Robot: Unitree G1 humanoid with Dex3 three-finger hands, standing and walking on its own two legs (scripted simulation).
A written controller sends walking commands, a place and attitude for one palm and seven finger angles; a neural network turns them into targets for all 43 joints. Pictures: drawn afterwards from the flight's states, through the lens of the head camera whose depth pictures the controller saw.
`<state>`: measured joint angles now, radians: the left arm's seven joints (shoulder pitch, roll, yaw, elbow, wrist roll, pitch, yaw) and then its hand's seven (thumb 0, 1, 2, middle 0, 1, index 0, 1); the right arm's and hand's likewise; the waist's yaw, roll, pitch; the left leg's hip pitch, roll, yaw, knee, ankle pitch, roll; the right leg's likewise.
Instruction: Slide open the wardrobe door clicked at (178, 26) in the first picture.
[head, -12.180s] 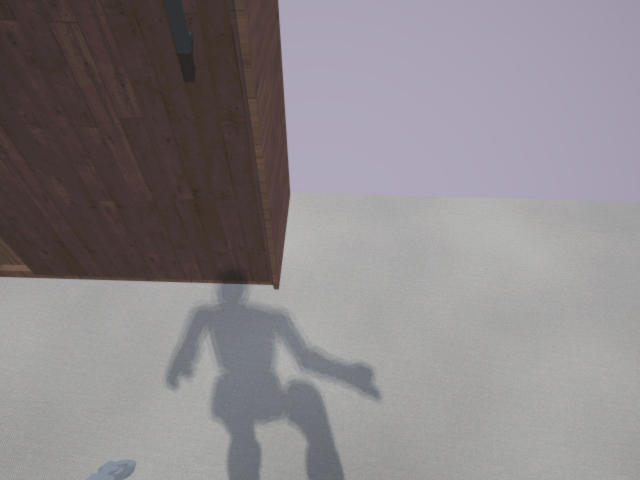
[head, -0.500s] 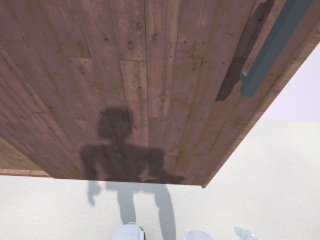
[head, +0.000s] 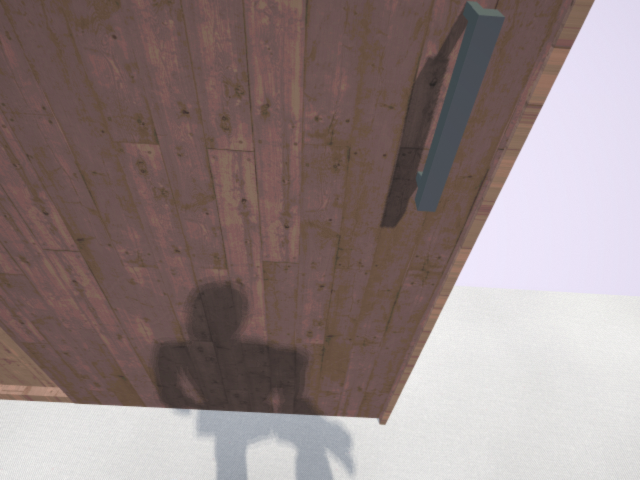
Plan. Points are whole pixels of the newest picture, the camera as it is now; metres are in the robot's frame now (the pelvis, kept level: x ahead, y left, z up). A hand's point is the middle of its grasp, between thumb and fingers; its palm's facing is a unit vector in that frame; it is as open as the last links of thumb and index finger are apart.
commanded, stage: come to a stop and stand still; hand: right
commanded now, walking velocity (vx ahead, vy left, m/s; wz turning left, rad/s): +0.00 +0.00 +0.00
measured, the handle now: (446, 117) +0.44 -0.11 +0.28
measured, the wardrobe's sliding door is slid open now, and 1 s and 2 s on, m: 0.00 0.00 0.00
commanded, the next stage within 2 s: look again from close up in 0.84 s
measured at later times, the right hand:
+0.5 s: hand out of the picture +0.13 -0.20 -0.14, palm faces -0.04 +0.95 -0.30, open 7.4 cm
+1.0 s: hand out of the picture +0.11 -0.22 -0.13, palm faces -0.02 +0.94 -0.34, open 7.4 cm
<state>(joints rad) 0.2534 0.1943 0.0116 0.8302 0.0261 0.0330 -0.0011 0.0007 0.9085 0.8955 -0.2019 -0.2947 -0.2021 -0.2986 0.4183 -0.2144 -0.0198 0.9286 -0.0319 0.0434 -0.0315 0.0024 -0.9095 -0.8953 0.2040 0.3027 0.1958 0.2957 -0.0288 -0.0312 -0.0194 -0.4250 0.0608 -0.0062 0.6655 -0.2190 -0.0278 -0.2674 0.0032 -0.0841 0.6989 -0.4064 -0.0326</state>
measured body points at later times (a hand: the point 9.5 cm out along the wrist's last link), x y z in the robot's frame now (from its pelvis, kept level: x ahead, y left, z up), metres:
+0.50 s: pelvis +0.02 +0.01 +0.02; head +0.03 +0.02 +0.47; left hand +0.05 +0.27 -0.13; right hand +0.13 -0.25 -0.11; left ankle +0.09 +0.15 -0.72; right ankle -0.02 -0.10 -0.72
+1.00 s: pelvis +0.03 +0.02 +0.02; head +0.04 +0.02 +0.47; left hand +0.11 +0.31 -0.11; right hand +0.11 -0.27 -0.11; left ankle +0.09 +0.15 -0.72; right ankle -0.02 -0.10 -0.72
